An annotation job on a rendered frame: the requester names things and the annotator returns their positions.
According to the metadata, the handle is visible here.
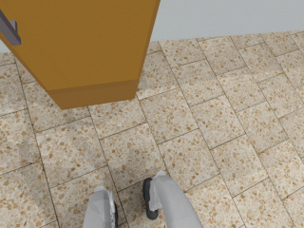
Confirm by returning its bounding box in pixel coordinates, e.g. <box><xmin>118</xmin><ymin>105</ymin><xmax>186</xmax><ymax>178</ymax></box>
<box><xmin>0</xmin><ymin>10</ymin><xmax>21</xmax><ymax>46</ymax></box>

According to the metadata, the robot right foot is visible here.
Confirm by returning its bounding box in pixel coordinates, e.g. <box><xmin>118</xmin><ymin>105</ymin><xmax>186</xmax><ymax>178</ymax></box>
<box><xmin>142</xmin><ymin>178</ymin><xmax>159</xmax><ymax>220</ymax></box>

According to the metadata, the right robot thigh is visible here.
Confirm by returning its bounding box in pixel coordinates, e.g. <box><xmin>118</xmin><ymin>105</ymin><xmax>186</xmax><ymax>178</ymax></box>
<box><xmin>150</xmin><ymin>175</ymin><xmax>203</xmax><ymax>228</ymax></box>

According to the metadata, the cupboard door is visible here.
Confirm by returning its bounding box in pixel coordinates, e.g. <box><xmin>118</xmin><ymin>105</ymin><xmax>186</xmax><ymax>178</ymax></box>
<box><xmin>0</xmin><ymin>0</ymin><xmax>156</xmax><ymax>90</ymax></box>

